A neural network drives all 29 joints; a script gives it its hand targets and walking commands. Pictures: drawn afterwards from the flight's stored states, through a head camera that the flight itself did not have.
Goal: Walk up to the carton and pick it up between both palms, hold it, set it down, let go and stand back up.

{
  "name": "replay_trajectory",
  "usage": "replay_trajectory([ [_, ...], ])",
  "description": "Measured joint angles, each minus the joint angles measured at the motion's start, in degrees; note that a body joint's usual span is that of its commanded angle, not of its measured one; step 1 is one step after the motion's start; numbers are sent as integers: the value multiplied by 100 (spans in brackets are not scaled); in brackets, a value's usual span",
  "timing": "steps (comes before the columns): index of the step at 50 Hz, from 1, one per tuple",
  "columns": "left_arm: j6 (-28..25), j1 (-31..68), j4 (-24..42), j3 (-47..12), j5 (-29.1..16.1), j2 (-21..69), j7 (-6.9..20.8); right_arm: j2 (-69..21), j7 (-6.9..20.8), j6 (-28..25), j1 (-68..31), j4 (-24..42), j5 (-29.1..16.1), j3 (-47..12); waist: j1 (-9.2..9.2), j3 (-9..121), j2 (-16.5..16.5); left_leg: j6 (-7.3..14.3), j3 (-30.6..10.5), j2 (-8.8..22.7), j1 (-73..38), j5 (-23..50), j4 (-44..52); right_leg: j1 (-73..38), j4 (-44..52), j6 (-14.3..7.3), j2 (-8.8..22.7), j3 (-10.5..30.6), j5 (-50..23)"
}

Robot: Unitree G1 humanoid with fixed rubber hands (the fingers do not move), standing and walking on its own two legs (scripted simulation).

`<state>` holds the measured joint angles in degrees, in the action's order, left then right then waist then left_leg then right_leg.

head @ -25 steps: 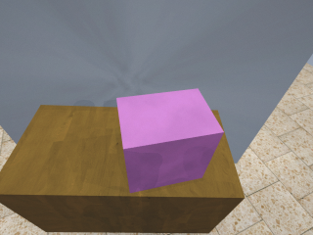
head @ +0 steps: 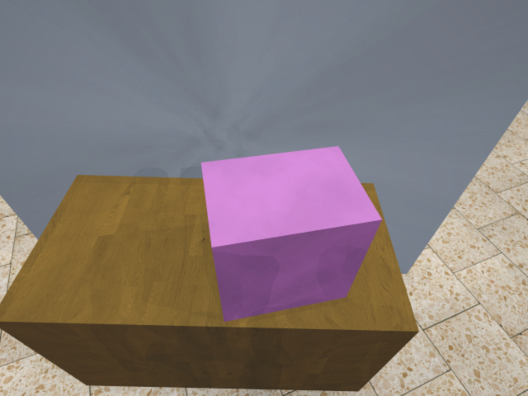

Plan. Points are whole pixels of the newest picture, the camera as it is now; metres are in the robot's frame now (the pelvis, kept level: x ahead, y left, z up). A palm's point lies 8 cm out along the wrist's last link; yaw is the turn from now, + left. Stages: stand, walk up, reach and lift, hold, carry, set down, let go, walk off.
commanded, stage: stand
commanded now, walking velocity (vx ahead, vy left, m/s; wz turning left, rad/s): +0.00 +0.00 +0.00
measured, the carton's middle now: (280, 236) +0.45 -0.03 -0.08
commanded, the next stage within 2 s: none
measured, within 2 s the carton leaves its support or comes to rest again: neither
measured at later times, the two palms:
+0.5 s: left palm out of the picture -0.03 +0.20 -0.15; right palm out of the picture -0.04 -0.19 -0.15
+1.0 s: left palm out of the picture -0.04 +0.18 -0.15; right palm out of the picture -0.04 -0.21 -0.15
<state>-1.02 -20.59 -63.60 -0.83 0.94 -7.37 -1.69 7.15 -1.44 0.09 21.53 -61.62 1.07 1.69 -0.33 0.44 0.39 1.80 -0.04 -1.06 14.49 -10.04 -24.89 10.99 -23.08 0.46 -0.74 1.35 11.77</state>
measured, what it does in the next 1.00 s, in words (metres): stands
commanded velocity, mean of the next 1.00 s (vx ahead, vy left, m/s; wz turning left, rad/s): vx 0.00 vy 0.00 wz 0.00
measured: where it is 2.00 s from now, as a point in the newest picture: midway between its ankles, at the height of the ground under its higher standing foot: outside the picture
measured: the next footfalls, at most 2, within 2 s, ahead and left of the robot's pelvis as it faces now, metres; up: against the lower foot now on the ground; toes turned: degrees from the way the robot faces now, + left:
none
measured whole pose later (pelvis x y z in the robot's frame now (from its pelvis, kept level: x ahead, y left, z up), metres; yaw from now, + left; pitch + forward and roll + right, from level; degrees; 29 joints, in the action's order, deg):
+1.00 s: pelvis +0.01 -0.01 +0.00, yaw +0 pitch -1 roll -1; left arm -0.7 -19.9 -68.3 -0.7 0.9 -5.0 -2.6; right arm 5.6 -2.5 -0.1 20.8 -65.8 1.3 1.0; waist -0.7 -0.9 0.5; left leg 0.9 -0.9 -0.8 12.8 -11.0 -24.8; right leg 9.3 -23.2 -0.1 -1.2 1.4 12.9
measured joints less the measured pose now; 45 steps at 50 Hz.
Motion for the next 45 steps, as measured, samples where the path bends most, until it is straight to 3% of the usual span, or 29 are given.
replay_trajectory([
  [45, 41, 103, -452, 3, -18, 201, -73, -155, -73, -18, -73, -408, -15, -69, -22, -112, -21, -60, -58, 11, -152, -79, 23, -132, -15, -40, -24, 20, 94],
])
